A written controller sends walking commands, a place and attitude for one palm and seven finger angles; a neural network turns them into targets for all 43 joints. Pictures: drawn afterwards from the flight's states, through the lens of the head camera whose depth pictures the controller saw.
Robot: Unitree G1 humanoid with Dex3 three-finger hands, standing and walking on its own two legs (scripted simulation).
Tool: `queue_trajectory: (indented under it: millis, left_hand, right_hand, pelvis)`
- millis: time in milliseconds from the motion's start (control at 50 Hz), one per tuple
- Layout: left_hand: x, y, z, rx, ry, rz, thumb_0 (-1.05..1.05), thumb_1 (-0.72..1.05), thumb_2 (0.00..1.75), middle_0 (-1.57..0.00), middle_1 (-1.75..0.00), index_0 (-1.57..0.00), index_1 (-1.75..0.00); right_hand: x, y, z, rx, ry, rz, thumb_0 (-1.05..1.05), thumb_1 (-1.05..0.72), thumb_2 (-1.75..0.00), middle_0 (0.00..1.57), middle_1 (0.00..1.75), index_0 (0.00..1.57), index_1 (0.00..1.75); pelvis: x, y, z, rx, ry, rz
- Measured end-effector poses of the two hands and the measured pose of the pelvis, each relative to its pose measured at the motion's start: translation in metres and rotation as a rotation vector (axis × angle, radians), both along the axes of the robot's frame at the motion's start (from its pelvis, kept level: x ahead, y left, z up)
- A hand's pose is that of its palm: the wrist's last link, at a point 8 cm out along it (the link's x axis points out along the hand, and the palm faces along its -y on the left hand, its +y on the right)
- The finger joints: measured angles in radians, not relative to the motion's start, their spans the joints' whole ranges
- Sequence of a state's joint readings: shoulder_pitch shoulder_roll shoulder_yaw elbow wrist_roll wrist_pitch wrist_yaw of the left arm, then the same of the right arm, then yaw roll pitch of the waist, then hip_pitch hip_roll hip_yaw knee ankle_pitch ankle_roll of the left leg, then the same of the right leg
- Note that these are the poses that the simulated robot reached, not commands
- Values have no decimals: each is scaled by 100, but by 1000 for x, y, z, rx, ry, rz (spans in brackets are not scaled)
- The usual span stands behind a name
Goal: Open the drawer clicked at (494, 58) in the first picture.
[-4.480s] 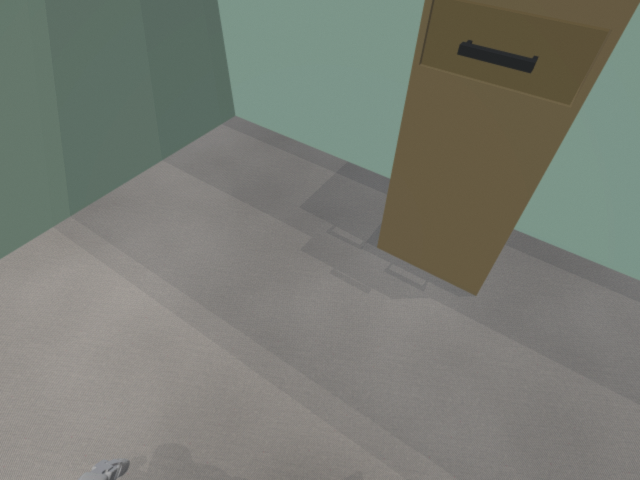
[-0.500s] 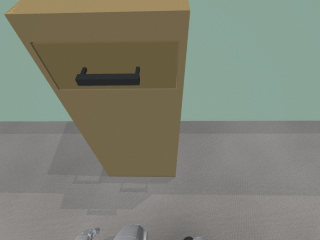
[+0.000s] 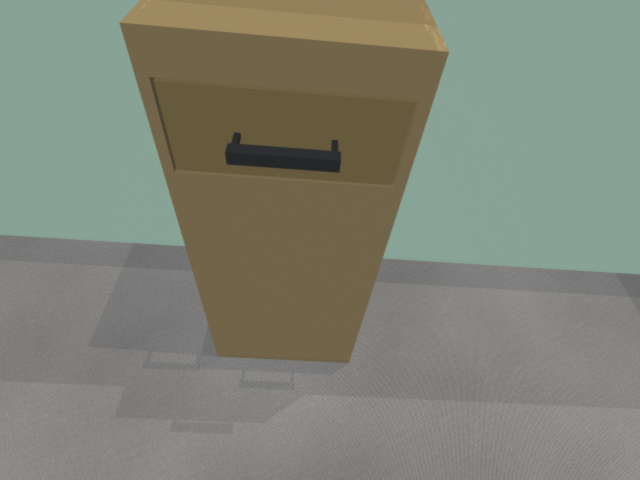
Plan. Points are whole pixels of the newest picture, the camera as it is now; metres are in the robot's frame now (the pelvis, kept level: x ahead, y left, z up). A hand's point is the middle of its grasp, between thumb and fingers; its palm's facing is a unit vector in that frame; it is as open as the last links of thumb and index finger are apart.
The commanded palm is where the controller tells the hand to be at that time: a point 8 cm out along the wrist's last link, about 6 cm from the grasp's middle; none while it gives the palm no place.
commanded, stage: come to a stop and stand still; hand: left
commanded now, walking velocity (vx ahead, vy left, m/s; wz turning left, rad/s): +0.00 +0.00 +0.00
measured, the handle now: (285, 149) +0.57 +0.11 +0.10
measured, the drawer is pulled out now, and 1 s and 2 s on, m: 0.00 0.00 0.00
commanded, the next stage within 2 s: look again from close up in 0.70 s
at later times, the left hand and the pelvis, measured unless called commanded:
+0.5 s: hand out of the picture -0.06 +0.14 -0.18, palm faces +0.01 -0.99 -0.17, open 7.3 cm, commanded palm none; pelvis -0.05 -0.02 +0.00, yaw +0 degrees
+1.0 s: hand out of the picture -0.06 +0.13 -0.19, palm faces +0.03 -0.99 -0.17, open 7.4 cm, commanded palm none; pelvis -0.04 -0.02 -0.01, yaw +1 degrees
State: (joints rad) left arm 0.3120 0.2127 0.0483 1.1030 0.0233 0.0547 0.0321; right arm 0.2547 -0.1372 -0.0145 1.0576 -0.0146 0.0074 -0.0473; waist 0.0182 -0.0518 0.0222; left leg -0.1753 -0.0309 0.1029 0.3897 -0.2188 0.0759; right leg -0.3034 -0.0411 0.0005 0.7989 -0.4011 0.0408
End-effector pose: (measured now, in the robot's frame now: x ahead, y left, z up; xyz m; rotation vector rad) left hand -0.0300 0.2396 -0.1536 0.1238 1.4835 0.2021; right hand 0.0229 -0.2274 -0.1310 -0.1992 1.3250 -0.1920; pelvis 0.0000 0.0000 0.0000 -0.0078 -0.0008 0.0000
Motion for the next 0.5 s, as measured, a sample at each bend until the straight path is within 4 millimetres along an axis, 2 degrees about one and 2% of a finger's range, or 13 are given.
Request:
queue_trajectory:
  millis: [140, 280, 380, 500]
  left_hand:
    - [4, -17, 3, 3, -27, -52, 0, 91, 90, -19, -30, -20, -30]
    - [4, -31, 9, 4, -90, -82, 1, 93, 90, -20, -30, -20, -30]
    - [-7, -39, 6, -7, -94, -82, 1, 93, 90, -20, -30, -20, -30]
    - [-32, -51, 4, -33, -59, -61, 0, 92, 90, -20, -30, -20, -30]
  right_hand:
    - [-47, 8, -20, 66, 66, -64, 0, -92, -89, 20, 30, 20, 30]
    - [-85, 18, -24, 127, 104, -83, 0, -91, -89, 20, 30, 20, 30]
    - [-106, 18, -23, 135, 131, -93, 0, -91, -89, 20, 30, 20, 30]
    - [-125, 9, -21, 121, 172, -94, 0, -91, -89, 20, 30, 20, 30]
  pelvis:
    - [-15, -1, -4, 21, -8, -19]
    - [-30, -7, -1, 13, -39, -13]
    - [-40, -14, -1, 13, -47, -12]
    - [-49, -18, -1, 11, -35, -6]
